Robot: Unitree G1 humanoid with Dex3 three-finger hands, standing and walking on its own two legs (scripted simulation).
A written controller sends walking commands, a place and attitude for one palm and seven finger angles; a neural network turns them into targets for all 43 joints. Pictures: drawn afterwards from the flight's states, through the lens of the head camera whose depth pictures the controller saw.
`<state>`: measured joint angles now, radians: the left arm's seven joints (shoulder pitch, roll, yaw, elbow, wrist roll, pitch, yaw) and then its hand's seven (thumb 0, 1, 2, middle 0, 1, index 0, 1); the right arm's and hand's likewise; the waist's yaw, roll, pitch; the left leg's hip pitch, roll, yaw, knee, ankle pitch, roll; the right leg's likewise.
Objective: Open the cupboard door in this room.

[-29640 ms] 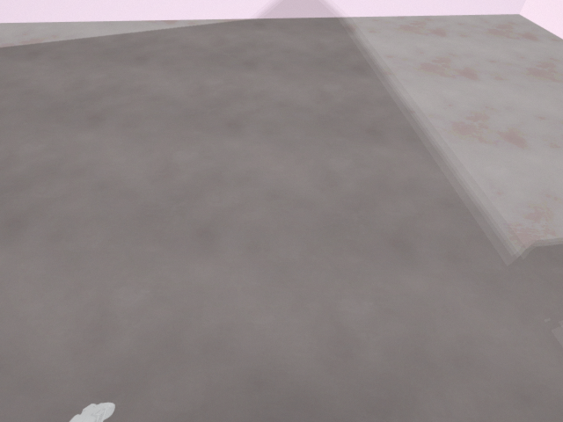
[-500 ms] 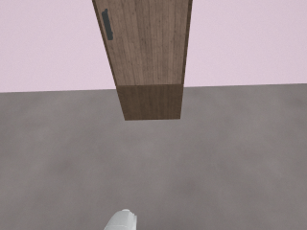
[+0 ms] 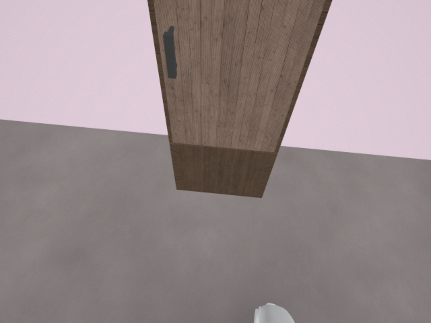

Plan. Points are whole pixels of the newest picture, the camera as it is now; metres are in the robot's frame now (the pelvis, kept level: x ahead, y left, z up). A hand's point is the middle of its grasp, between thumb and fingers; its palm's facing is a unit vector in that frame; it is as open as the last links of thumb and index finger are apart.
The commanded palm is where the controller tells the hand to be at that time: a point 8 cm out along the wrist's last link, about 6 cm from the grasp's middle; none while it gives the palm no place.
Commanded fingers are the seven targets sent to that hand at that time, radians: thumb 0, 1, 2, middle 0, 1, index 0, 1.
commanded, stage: take the last steps up to it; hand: left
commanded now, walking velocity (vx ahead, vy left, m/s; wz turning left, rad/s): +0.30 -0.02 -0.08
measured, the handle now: (172, 52) +0.78 +0.19 +0.07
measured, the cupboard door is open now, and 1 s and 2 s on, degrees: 0 0 0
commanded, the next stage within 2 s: come to a stop and stand still in 0.36 s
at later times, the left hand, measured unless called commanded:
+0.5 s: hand (164, 283) +0.22 +0.13 -0.16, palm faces +0.04 -0.97 -0.24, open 7.2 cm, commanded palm none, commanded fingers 0.00 0.90 0.90 -0.20 -0.30 -0.20 -0.30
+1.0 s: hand (159, 291) +0.20 +0.14 -0.18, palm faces +0.02 -0.97 -0.24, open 7.4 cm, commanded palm none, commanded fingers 0.00 0.90 0.90 -0.20 -0.30 -0.20 -0.30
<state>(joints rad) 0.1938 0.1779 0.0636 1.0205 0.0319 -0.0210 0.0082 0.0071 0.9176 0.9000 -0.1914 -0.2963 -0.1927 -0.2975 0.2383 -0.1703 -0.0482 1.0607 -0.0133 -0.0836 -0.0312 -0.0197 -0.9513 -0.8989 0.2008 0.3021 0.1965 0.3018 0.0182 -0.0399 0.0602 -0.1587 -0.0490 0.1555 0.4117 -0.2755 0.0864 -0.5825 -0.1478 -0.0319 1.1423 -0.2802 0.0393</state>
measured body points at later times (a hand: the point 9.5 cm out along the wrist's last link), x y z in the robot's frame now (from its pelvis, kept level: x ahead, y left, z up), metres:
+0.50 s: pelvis +0.17 -0.06 +0.00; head +0.20 -0.07 +0.45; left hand +0.22 +0.18 -0.14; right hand +0.19 -0.29 -0.16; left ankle +0.20 +0.09 -0.68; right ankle +0.19 -0.15 -0.74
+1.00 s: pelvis +0.17 -0.06 -0.01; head +0.20 -0.06 +0.44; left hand +0.20 +0.19 -0.16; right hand +0.25 -0.29 -0.16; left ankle +0.27 +0.09 -0.74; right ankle +0.14 -0.18 -0.74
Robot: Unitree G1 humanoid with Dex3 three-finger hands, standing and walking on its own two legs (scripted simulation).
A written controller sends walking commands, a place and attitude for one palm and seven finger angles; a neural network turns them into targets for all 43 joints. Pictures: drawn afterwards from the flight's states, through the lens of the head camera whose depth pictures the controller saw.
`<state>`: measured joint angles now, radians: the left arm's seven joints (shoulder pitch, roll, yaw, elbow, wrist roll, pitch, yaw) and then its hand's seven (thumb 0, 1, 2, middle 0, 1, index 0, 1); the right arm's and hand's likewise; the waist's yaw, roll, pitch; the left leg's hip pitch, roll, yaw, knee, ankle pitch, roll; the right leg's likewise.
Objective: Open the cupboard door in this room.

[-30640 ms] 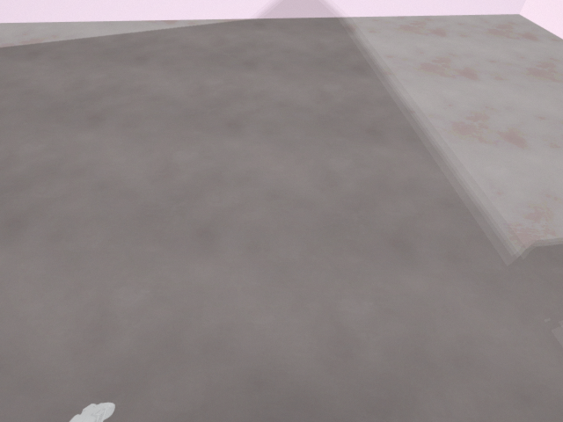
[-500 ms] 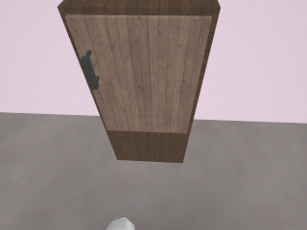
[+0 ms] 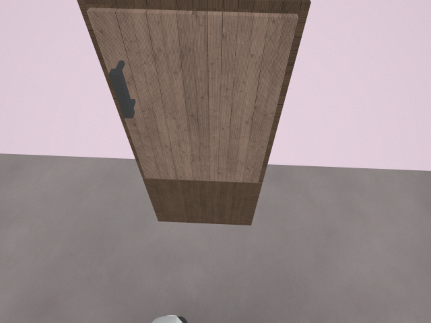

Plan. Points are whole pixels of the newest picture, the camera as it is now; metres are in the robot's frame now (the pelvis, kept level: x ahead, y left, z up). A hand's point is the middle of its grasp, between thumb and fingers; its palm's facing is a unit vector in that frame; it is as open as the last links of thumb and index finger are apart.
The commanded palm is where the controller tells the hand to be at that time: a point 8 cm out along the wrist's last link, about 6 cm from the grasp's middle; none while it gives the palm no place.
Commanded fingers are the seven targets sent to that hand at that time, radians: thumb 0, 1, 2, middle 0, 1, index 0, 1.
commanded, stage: come to a stop and stand still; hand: left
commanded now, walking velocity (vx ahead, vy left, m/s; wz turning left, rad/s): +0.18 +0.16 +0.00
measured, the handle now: (125, 89) +0.60 +0.27 +0.08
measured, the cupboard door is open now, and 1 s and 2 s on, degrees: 0 0 0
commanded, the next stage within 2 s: none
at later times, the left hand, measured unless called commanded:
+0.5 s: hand out of the picture -0.02 +0.22 -0.18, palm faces +0.08 -0.97 -0.23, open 7.4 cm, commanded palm none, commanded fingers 0.00 0.90 0.90 -0.20 -0.30 -0.20 -0.30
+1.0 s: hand out of the picture -0.01 +0.24 -0.16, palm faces +0.03 -0.97 -0.24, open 7.4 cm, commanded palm none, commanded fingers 0.00 0.90 0.90 -0.20 -0.30 -0.20 -0.30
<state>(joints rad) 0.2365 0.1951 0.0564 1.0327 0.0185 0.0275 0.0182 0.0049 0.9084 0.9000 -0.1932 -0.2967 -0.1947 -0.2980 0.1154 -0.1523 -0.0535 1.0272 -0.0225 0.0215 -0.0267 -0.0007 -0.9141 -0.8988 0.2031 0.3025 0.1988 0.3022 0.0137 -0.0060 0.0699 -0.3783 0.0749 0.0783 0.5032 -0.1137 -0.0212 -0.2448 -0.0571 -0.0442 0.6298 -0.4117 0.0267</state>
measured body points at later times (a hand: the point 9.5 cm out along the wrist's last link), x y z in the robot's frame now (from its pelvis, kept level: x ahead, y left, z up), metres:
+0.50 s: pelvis +0.00 +0.04 +0.00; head +0.02 +0.04 +0.45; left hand -0.02 +0.27 -0.16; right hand +0.06 -0.21 -0.14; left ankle -0.03 +0.14 -0.73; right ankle -0.02 -0.13 -0.73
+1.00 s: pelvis -0.06 +0.04 +0.01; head -0.08 +0.04 +0.46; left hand -0.01 +0.29 -0.14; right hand -0.02 -0.21 -0.14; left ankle -0.03 +0.14 -0.73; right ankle -0.02 -0.13 -0.73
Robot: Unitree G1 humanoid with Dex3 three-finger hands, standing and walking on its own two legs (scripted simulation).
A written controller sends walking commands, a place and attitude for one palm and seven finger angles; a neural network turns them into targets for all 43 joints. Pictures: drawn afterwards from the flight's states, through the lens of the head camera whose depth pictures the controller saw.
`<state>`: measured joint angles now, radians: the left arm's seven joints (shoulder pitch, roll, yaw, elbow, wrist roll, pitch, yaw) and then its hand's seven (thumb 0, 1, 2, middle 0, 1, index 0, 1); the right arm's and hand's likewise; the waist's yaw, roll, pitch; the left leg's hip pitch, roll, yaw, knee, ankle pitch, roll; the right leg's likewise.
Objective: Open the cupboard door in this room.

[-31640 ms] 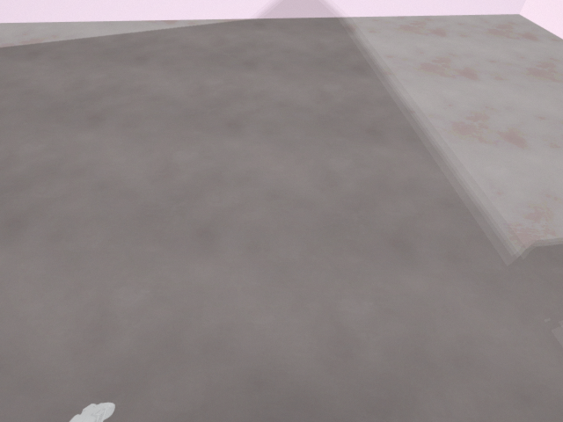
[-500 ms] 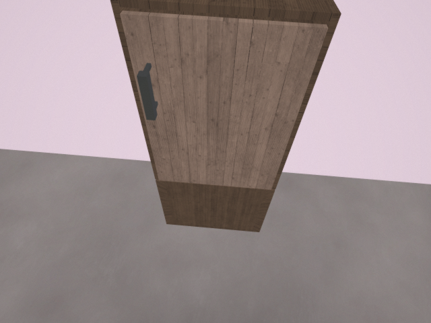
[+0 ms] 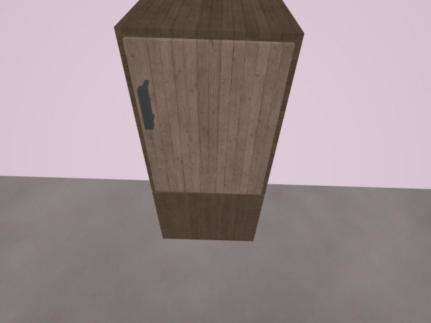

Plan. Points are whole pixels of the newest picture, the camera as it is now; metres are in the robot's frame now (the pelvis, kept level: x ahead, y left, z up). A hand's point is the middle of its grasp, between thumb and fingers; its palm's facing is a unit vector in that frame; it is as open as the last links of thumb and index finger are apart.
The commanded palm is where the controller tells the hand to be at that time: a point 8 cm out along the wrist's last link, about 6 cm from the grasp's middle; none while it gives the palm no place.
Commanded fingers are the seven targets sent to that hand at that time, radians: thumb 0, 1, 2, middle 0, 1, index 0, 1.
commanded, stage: come to a stop and stand still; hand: left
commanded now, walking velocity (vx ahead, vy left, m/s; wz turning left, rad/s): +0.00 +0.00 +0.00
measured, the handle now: (147, 104) +0.66 +0.23 +0.07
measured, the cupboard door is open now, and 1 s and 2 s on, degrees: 0 0 0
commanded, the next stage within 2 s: look again from close up in 1.38 s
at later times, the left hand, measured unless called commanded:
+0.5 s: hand out of the picture -0.07 +0.14 -0.18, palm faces +0.08 -0.98 -0.17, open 7.4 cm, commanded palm none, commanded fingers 0.00 0.90 0.90 -0.20 -0.30 -0.20 -0.30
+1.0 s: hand out of the picture -0.06 +0.17 -0.18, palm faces +0.11 -0.98 -0.18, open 7.4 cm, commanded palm none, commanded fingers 0.00 0.90 0.90 -0.20 -0.30 -0.20 -0.30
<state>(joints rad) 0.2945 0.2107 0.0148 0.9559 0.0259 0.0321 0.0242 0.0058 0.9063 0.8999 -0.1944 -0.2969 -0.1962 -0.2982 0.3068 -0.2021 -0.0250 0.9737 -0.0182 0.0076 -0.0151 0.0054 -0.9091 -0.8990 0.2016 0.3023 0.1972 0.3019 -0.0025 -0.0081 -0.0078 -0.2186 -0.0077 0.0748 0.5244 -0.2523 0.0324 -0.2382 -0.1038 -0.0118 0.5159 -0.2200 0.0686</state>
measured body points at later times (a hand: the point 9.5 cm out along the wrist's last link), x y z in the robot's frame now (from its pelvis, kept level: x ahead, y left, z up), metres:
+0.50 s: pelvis -0.04 -0.02 +0.00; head -0.05 -0.02 +0.45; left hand -0.07 +0.19 -0.16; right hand -0.07 -0.24 -0.16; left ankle +0.02 +0.10 -0.73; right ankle +0.04 -0.17 -0.73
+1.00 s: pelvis -0.07 +0.00 +0.00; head -0.08 +0.01 +0.45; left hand -0.06 +0.22 -0.16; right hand -0.07 -0.24 -0.15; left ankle -0.03 +0.09 -0.73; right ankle -0.02 -0.15 -0.70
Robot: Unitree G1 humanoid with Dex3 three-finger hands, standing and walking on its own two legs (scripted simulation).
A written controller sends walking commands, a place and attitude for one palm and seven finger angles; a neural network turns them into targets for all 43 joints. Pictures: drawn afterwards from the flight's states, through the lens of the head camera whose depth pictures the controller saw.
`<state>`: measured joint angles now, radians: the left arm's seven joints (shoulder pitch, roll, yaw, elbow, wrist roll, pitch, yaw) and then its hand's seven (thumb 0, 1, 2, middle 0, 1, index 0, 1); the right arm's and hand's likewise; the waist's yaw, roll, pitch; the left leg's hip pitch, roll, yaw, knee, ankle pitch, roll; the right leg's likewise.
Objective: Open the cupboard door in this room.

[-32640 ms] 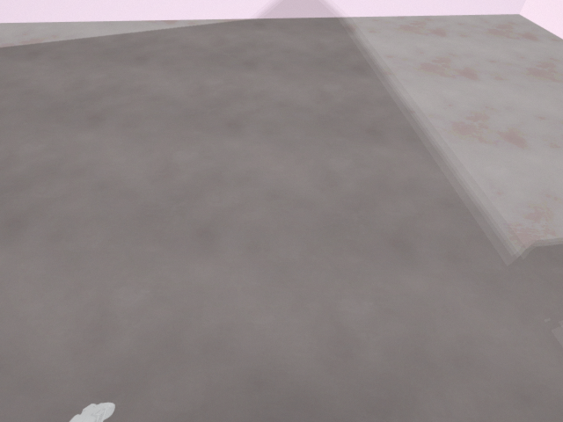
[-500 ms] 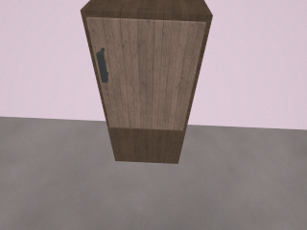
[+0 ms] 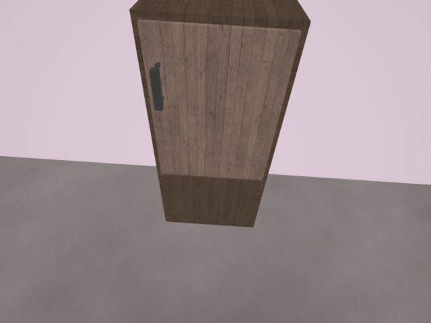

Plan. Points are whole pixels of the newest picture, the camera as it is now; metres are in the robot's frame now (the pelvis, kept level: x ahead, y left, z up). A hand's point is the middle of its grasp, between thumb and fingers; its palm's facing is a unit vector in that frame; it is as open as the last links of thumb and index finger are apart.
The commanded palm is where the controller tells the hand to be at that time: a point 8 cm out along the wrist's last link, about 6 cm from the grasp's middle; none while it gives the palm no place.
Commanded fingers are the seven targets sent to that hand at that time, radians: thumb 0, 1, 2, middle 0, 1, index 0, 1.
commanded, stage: come to a stop and stand still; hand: left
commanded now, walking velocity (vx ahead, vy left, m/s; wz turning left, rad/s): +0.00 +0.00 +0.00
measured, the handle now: (158, 86) +0.73 +0.21 +0.08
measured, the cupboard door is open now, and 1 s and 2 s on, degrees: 0 0 0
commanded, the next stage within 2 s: look again from close up in 0.38 s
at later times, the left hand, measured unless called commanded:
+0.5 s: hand out of the picture -0.02 +0.14 -0.17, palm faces +0.01 -0.99 -0.16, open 7.4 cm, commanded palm none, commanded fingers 0.00 0.90 0.90 -0.20 -0.30 -0.20 -0.30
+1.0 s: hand out of the picture -0.05 +0.15 -0.17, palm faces +0.03 -0.98 -0.18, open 7.4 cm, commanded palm none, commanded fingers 0.00 0.90 0.90 -0.20 -0.30 -0.20 -0.30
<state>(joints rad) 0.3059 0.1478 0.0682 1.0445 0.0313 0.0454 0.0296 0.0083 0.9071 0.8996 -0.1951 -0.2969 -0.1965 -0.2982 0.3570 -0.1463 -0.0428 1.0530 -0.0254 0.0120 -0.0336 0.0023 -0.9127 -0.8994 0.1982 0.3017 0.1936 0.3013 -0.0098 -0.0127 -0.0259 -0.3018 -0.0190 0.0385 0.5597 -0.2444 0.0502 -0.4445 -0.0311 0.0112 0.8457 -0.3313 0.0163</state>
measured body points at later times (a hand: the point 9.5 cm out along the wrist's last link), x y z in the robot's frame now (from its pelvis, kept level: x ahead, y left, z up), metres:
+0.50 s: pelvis -0.01 -0.02 +0.01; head -0.01 -0.02 +0.46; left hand -0.02 +0.19 -0.15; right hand -0.02 -0.23 -0.15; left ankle +0.04 +0.09 -0.73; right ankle -0.03 -0.13 -0.73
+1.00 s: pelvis -0.02 -0.01 +0.01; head -0.02 -0.01 +0.46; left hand -0.05 +0.20 -0.15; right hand -0.04 -0.21 -0.15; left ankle +0.04 +0.09 -0.73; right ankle -0.03 -0.13 -0.73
